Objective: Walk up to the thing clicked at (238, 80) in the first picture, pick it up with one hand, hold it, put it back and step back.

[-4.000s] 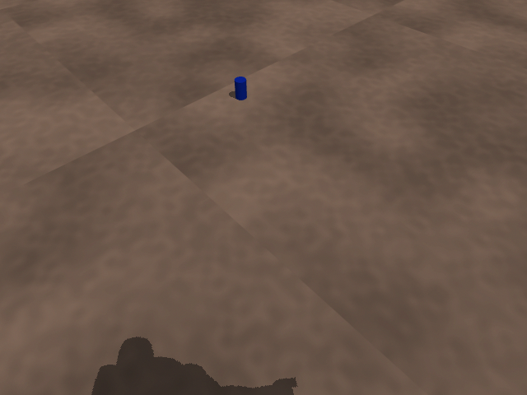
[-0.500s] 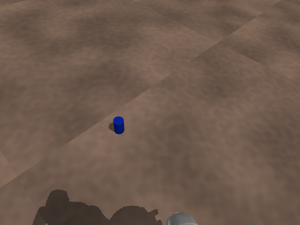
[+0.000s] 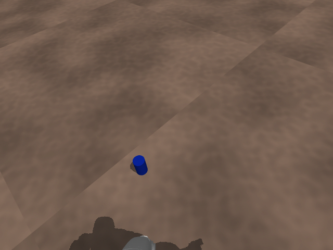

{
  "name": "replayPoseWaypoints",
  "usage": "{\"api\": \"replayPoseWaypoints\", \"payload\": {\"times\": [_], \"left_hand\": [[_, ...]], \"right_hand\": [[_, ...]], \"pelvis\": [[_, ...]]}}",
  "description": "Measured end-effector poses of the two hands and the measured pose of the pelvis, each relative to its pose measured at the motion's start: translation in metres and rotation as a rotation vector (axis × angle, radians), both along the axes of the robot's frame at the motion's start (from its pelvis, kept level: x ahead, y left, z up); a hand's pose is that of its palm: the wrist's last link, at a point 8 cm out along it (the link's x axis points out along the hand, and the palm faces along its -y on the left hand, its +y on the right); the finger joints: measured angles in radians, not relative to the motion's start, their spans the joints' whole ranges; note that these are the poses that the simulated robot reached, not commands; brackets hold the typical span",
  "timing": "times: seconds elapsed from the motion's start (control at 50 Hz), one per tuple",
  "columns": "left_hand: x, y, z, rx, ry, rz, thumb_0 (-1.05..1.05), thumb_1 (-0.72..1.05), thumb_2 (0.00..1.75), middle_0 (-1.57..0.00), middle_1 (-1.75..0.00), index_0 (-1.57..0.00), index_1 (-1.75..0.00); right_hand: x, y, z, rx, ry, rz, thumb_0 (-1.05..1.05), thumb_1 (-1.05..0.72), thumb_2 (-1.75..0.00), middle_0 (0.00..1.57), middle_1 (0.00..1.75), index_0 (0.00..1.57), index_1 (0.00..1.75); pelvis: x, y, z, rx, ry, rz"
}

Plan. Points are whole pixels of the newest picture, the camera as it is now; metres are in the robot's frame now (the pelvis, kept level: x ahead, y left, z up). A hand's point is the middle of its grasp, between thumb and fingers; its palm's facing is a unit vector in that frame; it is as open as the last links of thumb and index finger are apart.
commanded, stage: walk up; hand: left
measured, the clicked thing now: (140, 165) +0.71 +0.25 -0.71
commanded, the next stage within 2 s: none
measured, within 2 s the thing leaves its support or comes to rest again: neither
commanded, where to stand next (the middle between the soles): +0.36 +0.03 m, yaw +1 degrees
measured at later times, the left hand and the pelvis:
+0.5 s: hand (62, 241) +0.18 +0.32 -0.16, palm faces -0.04 -0.94 -0.33, open 7.4 cm; pelvis +0.14 +0.05 +0.00, yaw +1 degrees
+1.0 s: hand (84, 194) +0.30 +0.29 -0.14, palm faces -0.02 -0.91 -0.42, open 7.4 cm; pelvis +0.23 +0.02 -0.01, yaw +1 degrees
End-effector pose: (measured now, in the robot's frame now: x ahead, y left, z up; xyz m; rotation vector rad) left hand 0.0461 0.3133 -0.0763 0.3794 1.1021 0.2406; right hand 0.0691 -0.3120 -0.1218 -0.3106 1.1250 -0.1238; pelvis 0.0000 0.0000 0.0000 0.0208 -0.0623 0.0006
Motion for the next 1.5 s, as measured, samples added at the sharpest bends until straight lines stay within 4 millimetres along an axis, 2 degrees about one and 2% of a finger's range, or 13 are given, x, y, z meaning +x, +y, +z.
{"api": "replayPoseWaypoints", "payload": {"times": [0.18,0.26,0.32,0.46,0.62,0.74,0.84,0.98,1.08,1.16,1.3,1.4,1.5], "left_hand": [[0.016,0.023,-0.028,-0.047,0.041,0.05,0.0,0.9,0.89,-0.21,-0.3,-0.21,-0.3],[0.035,0.043,-0.054,-0.068,0.08,0.057,0.01,0.9,0.89,-0.21,-0.3,-0.21,-0.3],[0.056,0.047,-0.061,-0.084,0.111,0.044,0.01,0.9,0.89,-0.21,-0.3,-0.21,-0.29],[0.112,0.054,-0.048,-0.095,0.089,0.0,0.01,0.9,0.89,-0.21,-0.3,-0.21,-0.29],[0.168,0.049,-0.027,-0.045,0.094,-0.026,0.01,0.9,0.89,-0.2,-0.3,-0.21,-0.29],[0.214,0.032,-0.017,0.037,0.035,-0.031,0.0,0.9,0.89,-0.21,-0.3,-0.21,-0.29],[0.235,0.014,-0.007,0.036,-0.005,-0.02,0.0,0.9,0.89,-0.21,-0.3,-0.21,-0.29],[0.246,0.014,-0.018,0.018,0.012,-0.023,0.0,0.9,0.89,-0.21,-0.3,-0.21,-0.3],[0.257,0.03,-0.047,-0.025,0.012,-0.005,0.0,0.9,0.89,-0.21,-0.3,-0.21,-0.3],[0.259,0.033,-0.06,-0.07,0.034,0.018,0.0,0.9,0.89,-0.21,-0.3,-0.21,-0.3],[0.235,0.036,-0.065,-0.09,0.11,0.046,0.0,0.9,0.89,-0.21,-0.3,-0.21,-0.29],[0.214,0.037,-0.057,-0.083,0.166,0.08,0.0,0.9,0.89,-0.21,-0.3,-0.21,-0.29],[0.204,0.037,-0.047,-0.065,0.195,0.111,0.0,0.9,0.89,-0.21,-0.3,-0.21,-0.29]], "right_hand": [[0.071,0.015,0.016,-0.057,0.009,0.059,0.0,-0.91,-0.9,0.21,0.3,0.2,0.3],[0.104,0.029,0.022,-0.103,-0.035,0.062,0.0,-0.9,-0.9,0.21,0.3,0.2,0.3],[0.117,0.037,0.029,-0.118,-0.082,0.039,0.0,-0.9,-0.9,0.21,0.3,0.2,0.3],[0.118,0.047,0.04,-0.113,-0.038,-0.006,0.0,-0.9,-0.9,0.21,0.3,0.2,0.3],[0.127,0.031,0.02,-0.071,0.033,-0.051,0.0,-0.9,-0.9,0.21,0.3,0.2,0.3],[0.159,0.009,-0.014,-0.032,0.075,-0.063,0.0,-0.9,-0.9,0.21,0.3,0.2,0.3],[0.196,0.014,-0.019,-0.006,0.08,-0.029,0.0,-0.91,-0.9,0.21,0.3,0.2,0.3],[0.231,0.021,-0.014,-0.021,0.048,-0.021,0.0,-0.91,-0.9,0.21,0.3,0.2,0.3],[0.237,0.031,-0.012,-0.075,0.052,-0.029,0.0,-0.91,-0.9,0.21,0.3,0.2,0.3],[0.235,0.042,-0.001,-0.094,0.057,-0.027,0.0,-0.91,-0.9,0.21,0.3,0.2,0.3],[0.251,0.053,0.007,-0.089,0.049,-0.006,0.0,-0.9,-0.9,0.21,0.3,0.2,0.3],[0.269,0.062,0.006,-0.052,0.041,0.017,0.0,-0.9,-0.9,0.21,0.3,0.2,0.3],[0.286,0.067,0.003,-0.017,0.032,0.034,0.0,-0.9,-0.9,0.21,0.3,0.2,0.3]], "pelvis": [[0.051,0.016,-0.008,-0.053,0.005,0.039],[0.079,0.033,-0.019,-0.031,0.005,0.044],[0.094,0.044,-0.019,-0.033,-0.002,0.032],[0.126,0.049,-0.005,-0.024,-0.01,0.025],[0.169,0.039,-0.004,-0.002,0.002,0.006],[0.204,0.017,-0.017,-0.015,0.006,0.002],[0.217,0.011,-0.01,0.008,0.003,0.004],[0.227,0.018,-0.011,-0.009,0.001,0.006],[0.23,0.032,-0.025,-0.012,-0.004,0.025],[0.229,0.04,-0.022,-0.021,0.0,0.02],[0.227,0.043,-0.015,-0.048,0.006,0.022],[0.232,0.041,-0.009,-0.047,0.015,0.03],[0.239,0.039,-0.004,-0.042,0.02,0.034]]}}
